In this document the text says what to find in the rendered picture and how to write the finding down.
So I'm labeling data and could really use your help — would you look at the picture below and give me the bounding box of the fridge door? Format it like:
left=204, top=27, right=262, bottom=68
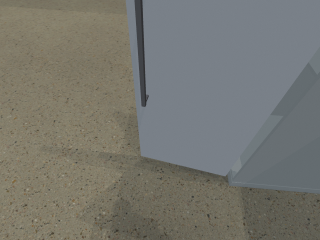
left=125, top=0, right=320, bottom=176

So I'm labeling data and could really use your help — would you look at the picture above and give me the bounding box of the handle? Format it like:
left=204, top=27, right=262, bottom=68
left=134, top=0, right=149, bottom=107

